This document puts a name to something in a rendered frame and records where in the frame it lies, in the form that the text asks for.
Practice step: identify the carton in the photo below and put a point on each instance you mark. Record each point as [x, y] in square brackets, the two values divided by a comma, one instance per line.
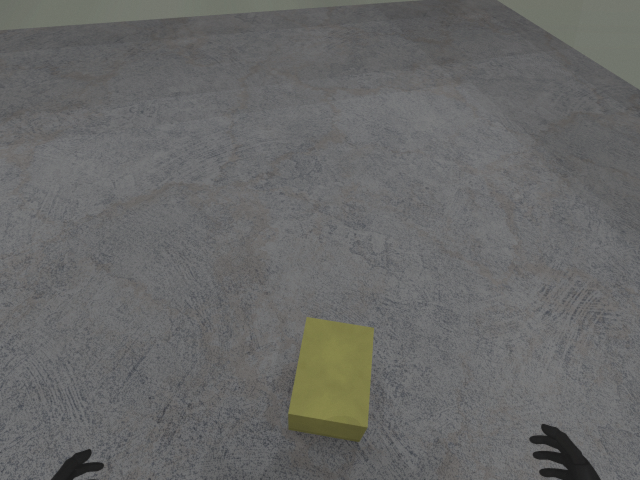
[331, 389]

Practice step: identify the left robot hand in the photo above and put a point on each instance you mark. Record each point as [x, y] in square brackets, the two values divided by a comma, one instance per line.
[74, 467]

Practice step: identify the right robot hand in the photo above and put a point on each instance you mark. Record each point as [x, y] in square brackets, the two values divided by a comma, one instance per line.
[571, 457]

